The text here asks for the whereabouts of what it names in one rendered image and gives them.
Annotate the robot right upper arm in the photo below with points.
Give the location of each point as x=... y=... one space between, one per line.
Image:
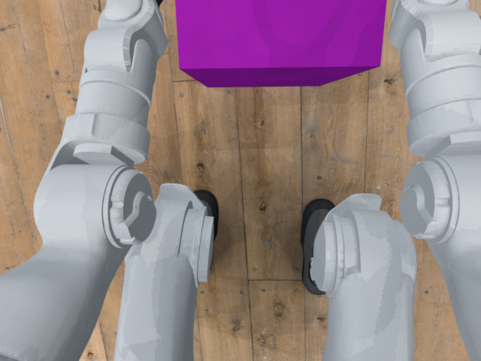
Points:
x=441 y=203

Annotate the right robot forearm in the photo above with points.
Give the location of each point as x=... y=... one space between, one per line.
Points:
x=439 y=42

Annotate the robot foot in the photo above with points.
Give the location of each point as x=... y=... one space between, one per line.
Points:
x=314 y=214
x=209 y=200

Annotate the left robot forearm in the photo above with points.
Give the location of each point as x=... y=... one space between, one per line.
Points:
x=109 y=126

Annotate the carton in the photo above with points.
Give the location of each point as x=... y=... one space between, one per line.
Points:
x=245 y=43

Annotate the robot left upper arm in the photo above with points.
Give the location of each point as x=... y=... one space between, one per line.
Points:
x=88 y=216

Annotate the robot left foot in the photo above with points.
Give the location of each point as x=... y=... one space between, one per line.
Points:
x=209 y=200

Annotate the robot right foot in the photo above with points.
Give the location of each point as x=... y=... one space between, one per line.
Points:
x=314 y=214

